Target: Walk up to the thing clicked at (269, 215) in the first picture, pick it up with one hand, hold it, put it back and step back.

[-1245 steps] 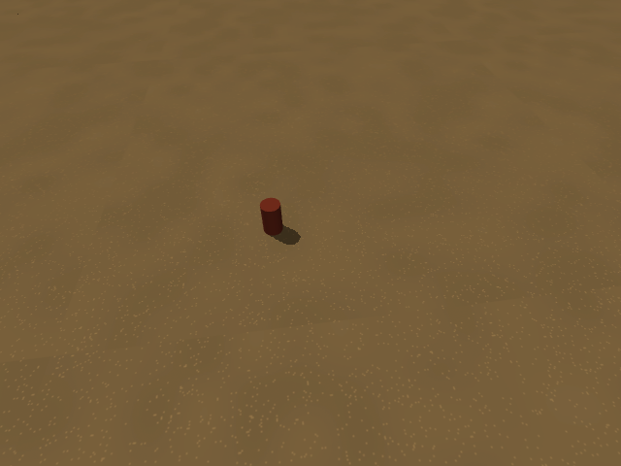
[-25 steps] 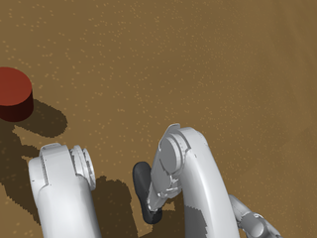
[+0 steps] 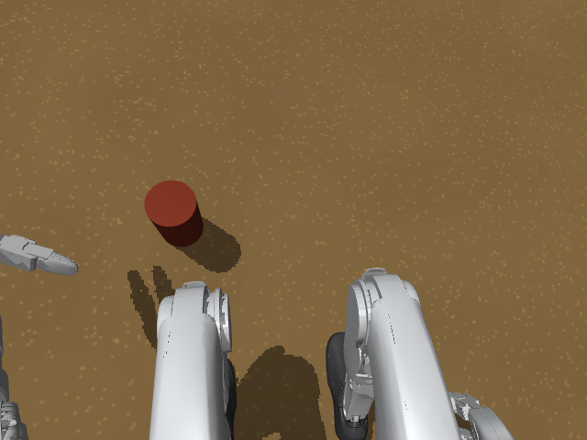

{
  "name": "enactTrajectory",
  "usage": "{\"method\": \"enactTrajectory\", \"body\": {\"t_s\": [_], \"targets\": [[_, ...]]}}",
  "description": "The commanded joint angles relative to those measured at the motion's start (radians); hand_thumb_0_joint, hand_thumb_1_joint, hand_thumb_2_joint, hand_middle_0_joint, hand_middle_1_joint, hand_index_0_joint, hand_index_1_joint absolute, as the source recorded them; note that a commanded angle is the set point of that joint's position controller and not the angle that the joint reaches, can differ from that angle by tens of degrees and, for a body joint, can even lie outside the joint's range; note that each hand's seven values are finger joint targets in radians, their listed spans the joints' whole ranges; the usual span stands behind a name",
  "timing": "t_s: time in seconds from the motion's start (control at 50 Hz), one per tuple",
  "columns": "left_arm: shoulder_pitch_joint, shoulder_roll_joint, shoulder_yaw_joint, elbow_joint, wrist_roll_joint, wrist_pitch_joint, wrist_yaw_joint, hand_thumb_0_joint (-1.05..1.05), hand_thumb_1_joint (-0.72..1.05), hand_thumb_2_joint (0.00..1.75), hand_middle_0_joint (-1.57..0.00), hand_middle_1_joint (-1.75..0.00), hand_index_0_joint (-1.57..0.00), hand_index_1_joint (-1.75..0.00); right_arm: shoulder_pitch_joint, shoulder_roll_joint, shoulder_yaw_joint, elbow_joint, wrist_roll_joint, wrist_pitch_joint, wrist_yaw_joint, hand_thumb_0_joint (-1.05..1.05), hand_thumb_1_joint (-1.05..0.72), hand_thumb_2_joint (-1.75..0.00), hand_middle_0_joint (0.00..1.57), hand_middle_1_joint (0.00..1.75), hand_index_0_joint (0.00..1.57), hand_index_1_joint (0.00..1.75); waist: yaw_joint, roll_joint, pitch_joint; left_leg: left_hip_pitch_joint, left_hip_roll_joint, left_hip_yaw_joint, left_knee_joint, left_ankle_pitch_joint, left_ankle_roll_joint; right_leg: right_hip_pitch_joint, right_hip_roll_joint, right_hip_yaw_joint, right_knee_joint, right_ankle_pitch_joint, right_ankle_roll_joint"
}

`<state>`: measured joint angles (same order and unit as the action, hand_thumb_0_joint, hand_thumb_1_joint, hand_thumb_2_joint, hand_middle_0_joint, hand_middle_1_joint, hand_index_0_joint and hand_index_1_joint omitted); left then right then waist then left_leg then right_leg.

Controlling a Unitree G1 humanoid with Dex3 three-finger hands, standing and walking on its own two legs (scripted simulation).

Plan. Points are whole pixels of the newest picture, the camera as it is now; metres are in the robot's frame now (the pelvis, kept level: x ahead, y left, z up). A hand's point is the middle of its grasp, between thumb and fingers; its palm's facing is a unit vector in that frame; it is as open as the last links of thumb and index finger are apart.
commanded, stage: home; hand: left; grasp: from the side
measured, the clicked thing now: (177, 216) +0.48 +0.21 -0.30
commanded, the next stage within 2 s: none
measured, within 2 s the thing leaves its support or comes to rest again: rests again in 0.96 s
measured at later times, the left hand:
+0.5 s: hand (4, 258) +0.31 +0.25 +0.12, palm faces +0.17 -0.91 -0.39, open 17.4 cm
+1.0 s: hand out of the picture +0.26 +0.19 +0.29, palm faces +0.20 -0.93 -0.30, open 17.6 cm
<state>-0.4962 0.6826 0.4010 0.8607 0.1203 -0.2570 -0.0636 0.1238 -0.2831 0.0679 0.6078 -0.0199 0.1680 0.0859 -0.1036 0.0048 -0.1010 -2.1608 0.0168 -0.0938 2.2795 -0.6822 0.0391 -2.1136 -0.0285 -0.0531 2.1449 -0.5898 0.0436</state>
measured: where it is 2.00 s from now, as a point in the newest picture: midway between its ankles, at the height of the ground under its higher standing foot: (284, 422)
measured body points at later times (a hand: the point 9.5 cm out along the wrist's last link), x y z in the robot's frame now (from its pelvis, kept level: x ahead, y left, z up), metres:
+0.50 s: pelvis +0.06 -0.02 +0.23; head +0.19 +0.01 +0.66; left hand +0.30 +0.29 +0.15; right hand +0.26 -0.26 +0.13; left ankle +0.08 +0.11 -0.34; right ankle +0.13 -0.14 -0.34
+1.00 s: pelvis +0.11 +0.00 +0.34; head +0.13 +0.00 +0.79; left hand +0.25 +0.24 +0.31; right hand +0.29 -0.23 +0.27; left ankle +0.08 +0.11 -0.34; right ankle +0.12 -0.14 -0.34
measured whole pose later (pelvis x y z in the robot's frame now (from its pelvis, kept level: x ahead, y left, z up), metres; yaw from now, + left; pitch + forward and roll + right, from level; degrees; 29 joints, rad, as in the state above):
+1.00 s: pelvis +0.11 +0.00 +0.34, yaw +6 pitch +10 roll -2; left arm 0.48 0.22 -0.03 -0.03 -0.02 0.28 0.16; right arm 0.28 -0.20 0.03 0.48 0.03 -0.07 -0.18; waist -0.03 0.05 -0.16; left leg -0.65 0.04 -0.03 1.00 -0.52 -0.01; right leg -0.65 -0.02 -0.05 0.93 -0.46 0.02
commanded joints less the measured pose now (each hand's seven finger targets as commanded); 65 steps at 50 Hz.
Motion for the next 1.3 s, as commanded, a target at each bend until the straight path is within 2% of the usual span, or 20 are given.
{"method": "enactTrajectory", "body": {"t_s": [0.0, 0.14, 0.16, 0.22, 0.3, 0.32, 0.38, 0.4, 0.46, 0.52, 0.54, 0.6, 0.64, 0.76, 0.8, 0.86, 0.94, 1.0, 1.08, 1.28], "targets": [[-0.077, 0.184, 0.005, -0.423, -0.029, 0.045, 0.055, 0.0, -0.5, 0.09, -0.06, -0.07, -0.06, -0.07, 0.093, -0.235, -0.135, -0.131, 0.04, -0.017, -0.054, 0.0, -0.9, -0.9, 0.2, 0.3, 0.2, 0.3, 0.022, 0.159, -0.681, 0.56, -0.006, -0.011, -0.52, -0.062, -0.008, 0.419, 0.039, -0.039, -0.331, -0.033, -0.071], [0.11, 0.123, -0.012, -0.603, -0.053, 0.158, 0.136, 0.0, -0.5, 0.09, -0.06, -0.06, -0.06, -0.06, 0.073, -0.161, -0.132, -0.164, 0.061, -0.052, -0.126, 0.0, -0.9, -0.9, 0.2, 0.3, 0.2, 0.3, 0.051, 0.14, -0.659, 0.734, -0.005, 0.04, -0.664, 0.033, -0.006, 0.666, 0.033, 0.017, -0.541, 0.009, -0.071], [0.193, 0.053, -0.043, -0.526, -0.055, 0.176, 0.142, 0.0, -0.54, 0.06, -0.05, -0.05, -0.05, -0.06, 0.064, -0.152, -0.13, -0.165, 0.062, -0.062, -0.135, 0.0, -0.9, -0.9, 0.2, 0.3, 0.2, 0.3, 0.046, 0.135, -0.62, 0.769, -0.003, 0.042, -0.684, 0.06, -0.008, 0.67, 0.032, 0.019, -0.563, 0.028, -0.072], [0.213, 0.025, -0.053, -0.568, -0.066, 0.198, 0.164, 0.0, -0.54, 0.06, -0.05, -0.06, -0.05, -0.06, 0.075, -0.136, -0.131, -0.162, 0.062, -0.086, -0.159, 0.0, -0.9, -0.9, 0.2, 0.3, 0.2, 0.3, 0.05, 0.118, -0.602, 0.845, -0.005, 0.053, -0.747, 0.114, -0.009, 0.771, 0.029, 0.022, -0.642, 0.068, -0.072], [0.352, -0.13, -0.149, -0.486, -0.083, 0.245, 0.171, 0.0, -0.59, 0.03, -0.05, -0.05, -0.05, -0.05, 0.068, -0.11, -0.125, -0.161, 0.057, -0.124, -0.173, 0.0, -0.9, -0.9, 0.2, 0.3, 0.2, 0.3, 0.03, 0.056, -0.519, 0.913, -0.006, 0.071, -0.818, 0.211, -0.006, 0.9, 0.03, 0.028, -0.756, 0.163, -0.067], [0.307, -0.091, -0.132, -0.576, -0.088, 0.245, 0.177, 0.0, -0.54, 0.06, -0.05, -0.05, -0.05, -0.06, 0.082, -0.111, -0.128, -0.159, 0.059, -0.13, -0.178, 0.0, -0.9, -0.9, 0.2, 0.3, 0.2, 0.3, 0.045, 0.084, -0.538, 0.958, -0.005, 0.075, -0.846, 0.233, -0.009, 0.939, 0.027, 0.03, -0.779, 0.18, -0.068], [0.387, -0.12, -0.155, -0.592, -0.093, 0.279, 0.186, 0.0, -0.55, 0.05, -0.05, -0.05, -0.05, -0.05, 0.092, -0.101, -0.124, -0.157, 0.055, -0.147, -0.184, 0.0, -0.9, -0.9, 0.2, 0.3, 0.2, 0.3, 0.053, 0.069, -0.517, 1.052, -0.007, 0.075, -0.924, 0.299, -0.011, 1.058, 0.024, 0.034, -0.863, 0.251, -0.067], [0.466, -0.17, -0.183, -0.532, -0.097, 0.297, 0.188, 0.0, -0.56, 0.05, -0.05, -0.05, -0.05, -0.05, 0.083, -0.094, -0.117, -0.168, 0.055, -0.153, -0.186, 0.0, -0.9, -0.9, 0.2, 0.3, 0.2, 0.3, 0.045, 0.058, -0.48, 1.067, -0.007, 0.076, -0.951, 0.304, -0.011, 1.094, 0.024, 0.032, -0.89, 0.257, -0.065], [0.483, -0.162, -0.182, -0.617, -0.103, 0.322, 0.206, 0.0, -0.57, 0.05, -0.05, -0.05, -0.05, -0.05, 0.09, -0.09, -0.116, -0.169, 0.055, -0.169, -0.199, 0.0, -0.9, -0.9, 0.2, 0.3, 0.2, 0.3, 0.057, 0.066, -0.475, 1.174, -0.006, 0.073, -1.029, 0.345, -0.017, 1.175, 0.024, 0.031, -0.962, 0.289, -0.066], [0.554, -0.237, -0.242, -0.642, -0.114, 0.357, 0.217, 0.0, -0.59, 0.03, -0.05, -0.05, -0.05, -0.05, 0.084, -0.077, -0.105, -0.186, 0.056, -0.186, -0.213, 0.0, -0.9, -0.9, 0.2, 0.3, 0.2, 0.3, 0.05, 0.077, -0.409, 1.254, -0.002, 0.071, -1.116, 0.355, -0.024, 1.235, 0.026, 0.021, -1.033, 0.289, -0.065], [0.556, -0.207, -0.218, -0.706, -0.114, 0.364, 0.226, 0.0, -0.61, 0.02, -0.04, -0.04, -0.04, -0.04, 0.098, -0.082, -0.111, -0.189, 0.06, -0.192, -0.22, 0.0, -0.9, -0.9, 0.2, 0.3, 0.2, 0.3, 0.066, 0.088, -0.414, 1.302, -0.002, 0.072, -1.14, 0.379, -0.027, 1.266, 0.025, 0.022, -1.056, 0.305, -0.065], [0.581, -0.212, -0.244, -0.823, -0.119, 0.392, 0.242, 0.0, -0.6, 0.03, -0.05, -0.05, -0.05, -0.05, 0.112, -0.067, -0.103, -0.212, 0.062, -0.203, -0.24, 0.0, -0.9, -0.9, 0.2, 0.3, 0.2, 0.3, 0.066, 0.094, -0.383, 1.378, -0.006, 0.077, -1.214, 0.393, -0.029, 1.37, 0.023, 0.024, -1.137, 0.33, -0.058], [0.7, -0.288, -0.296, -0.781, -0.122, 0.422, 0.246, 0.0, -0.57, 0.04, -0.05, -0.05, -0.05, -0.05, 0.112, -0.057, -0.095, -0.216, 0.06, -0.214, -0.25, 0.0, -0.9, -0.9, 0.2, 0.3, 0.2, 0.3, 0.055, 0.068, -0.325, 1.42, -0.006, 0.08, -1.259, 0.413, -0.03, 1.41, 0.03, 0.013, -1.178, 0.346, -0.056], [0.852, -0.344, -0.355, -0.95, -0.129, 0.471, 0.257, 0.0, -0.57, 0.04, -0.05, -0.05, -0.05, -0.05, 0.11, -0.043, -0.089, -0.258, 0.055, -0.244, -0.276, 0.0, -0.9, -0.9, 0.2, 0.3, 0.2, 0.3, 0.07, 0.066, -0.234, 1.52, -0.005, 0.077, -1.381, 0.427, -0.034, 1.509, 0.04, -0.009, -1.28, 0.351, -0.056], [0.859, -0.318, -0.343, -1.039, -0.13, 0.478, 0.26, 0.0, -0.59, 0.03, -0.05, -0.05, -0.05, -0.05, 0.111, -0.042, -0.091, -0.26, 0.051, -0.255, -0.28, 0.0, -0.9, -0.9, 0.2, 0.3, 0.2, 0.3, 0.079, 0.066, -0.214, 1.549, 0.0, 0.073, -1.408, 0.455, -0.038, 1.53, 0.047, -0.021, -1.292, 0.366, -0.057], [0.975, -0.389, -0.386, -0.991, -0.131, 0.494, 0.249, 0.0, -0.6, 0.03, -0.04, -0.05, -0.04, -0.05, 0.108, -0.039, -0.089, -0.274, 0.047, -0.27, -0.281, 0.0, -0.9, -0.9, 0.2, 0.3, 0.2, 0.3, 0.07, 0.014, -0.139, 1.553, 0.002, 0.069, -1.433, 0.469, -0.037, 1.539, 0.053, -0.03, -1.316, 0.374, -0.055], [0.927, -0.344, -0.354, -1.11, -0.129, 0.487, 0.238, 0.0, -0.58, 0.04, -0.05, -0.05, -0.05, -0.05, 0.104, -0.045, -0.093, -0.288, 0.042, -0.29, -0.281, 0.0, -0.9, -0.9, 0.2, 0.3, 0.2, 0.3, 0.072, 0.025, -0.111, 1.571, -0.003, 0.08, -1.458, 0.446, -0.035, 1.566, 0.049, -0.024, -1.35, 0.359, -0.05], [0.95, -0.388, -0.376, -1.053, -0.125, 0.486, 0.23, 0.0, -0.59, 0.03, -0.05, -0.05, -0.04, -0.05, 0.111, -0.045, -0.094, -0.282, 0.035, -0.305, -0.281, 0.0, -0.9, -0.9, 0.2, 0.3, 0.2, 0.3, 0.06, 0.015, -0.086, 1.579, 0.0, 0.077, -1.464, 0.454, -0.037, 1.558, 0.051, -0.024, -1.349, 0.362, -0.051], [0.927, -0.372, -0.354, -1.083, -0.122, 0.478, 0.224, 0.0, -0.55, 0.05, -0.05, -0.05, -0.05, -0.05, 0.109, -0.04, -0.09, -0.281, 0.03, -0.317, -0.274, 0.0, -0.9, -0.9, 0.2, 0.3, 0.2, 0.3, 0.078, 0.033, -0.127, 1.597, -0.007, 0.08, -1.463, 0.472, -0.039, 1.598, 0.043, -0.016, -1.352, 0.377, -0.052], [0.943, -0.385, -0.363, -1.052, -0.121, 0.481, 0.22, 0.0, -0.58, 0.04, -0.05, -0.05, -0.05, -0.05, 0.098, -0.043, -0.09, -0.272, 0.027, -0.334, -0.275, 0.0, -0.9, -0.9, 0.2, 0.3, 0.2, 0.3, 0.076, 0.031, -0.137, 1.614, -0.01, 0.08, -1.468, 0.483, -0.039, 1.618, 0.046, -0.019, -1.365, 0.393, -0.051]]}}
